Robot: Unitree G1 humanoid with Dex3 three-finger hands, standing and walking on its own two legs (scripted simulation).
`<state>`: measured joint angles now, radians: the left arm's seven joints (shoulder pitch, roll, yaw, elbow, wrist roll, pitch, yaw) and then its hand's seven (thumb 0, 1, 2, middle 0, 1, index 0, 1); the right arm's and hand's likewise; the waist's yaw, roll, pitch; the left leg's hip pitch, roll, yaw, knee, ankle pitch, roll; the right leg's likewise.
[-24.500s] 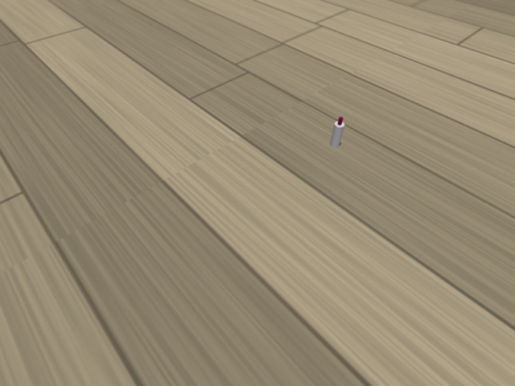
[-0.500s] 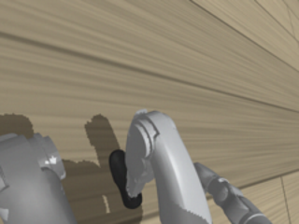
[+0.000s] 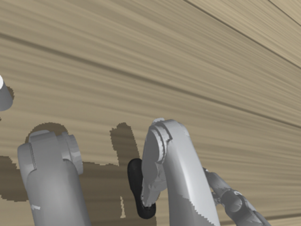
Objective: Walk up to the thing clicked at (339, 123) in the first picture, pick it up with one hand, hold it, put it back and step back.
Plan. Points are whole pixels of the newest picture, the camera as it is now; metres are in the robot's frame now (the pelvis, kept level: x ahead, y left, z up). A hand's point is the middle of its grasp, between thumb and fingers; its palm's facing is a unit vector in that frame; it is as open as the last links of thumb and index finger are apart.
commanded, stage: rise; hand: left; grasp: from the side
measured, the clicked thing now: out of the picture +0.43 +0.32 -0.20
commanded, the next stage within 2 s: home in 0.06 s
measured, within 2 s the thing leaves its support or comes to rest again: neither
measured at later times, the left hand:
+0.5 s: hand out of the picture +0.29 +0.43 +0.03, palm faces +0.40 -0.75 -0.52, open 17.3 cm
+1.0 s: hand out of the picture +0.24 +0.30 +0.24, palm faces +0.40 -0.83 -0.40, open 17.4 cm
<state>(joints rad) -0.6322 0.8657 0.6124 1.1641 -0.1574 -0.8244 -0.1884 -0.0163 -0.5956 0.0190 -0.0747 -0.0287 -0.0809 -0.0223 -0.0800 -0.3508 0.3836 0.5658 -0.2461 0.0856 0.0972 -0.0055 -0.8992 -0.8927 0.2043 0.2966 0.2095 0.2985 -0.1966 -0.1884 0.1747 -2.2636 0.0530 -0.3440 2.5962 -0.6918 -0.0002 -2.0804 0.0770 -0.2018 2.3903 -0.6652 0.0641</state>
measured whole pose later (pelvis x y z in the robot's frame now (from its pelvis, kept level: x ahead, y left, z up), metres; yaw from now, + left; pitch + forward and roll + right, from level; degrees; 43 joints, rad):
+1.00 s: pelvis +0.07 -0.01 +0.33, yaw +15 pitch +23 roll -3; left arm 0.15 0.32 0.17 0.28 -0.01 0.16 0.15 -0.01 -0.53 0.06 -0.06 -0.06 -0.06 -0.06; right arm 0.16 -0.23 0.00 0.51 0.05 0.03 -0.12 0.00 -0.90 -0.90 0.20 0.30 0.21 0.30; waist -0.04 0.01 -0.17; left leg -1.23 0.07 -0.06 1.41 -0.58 -0.03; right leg -1.15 -0.01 -0.06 1.37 -0.61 0.01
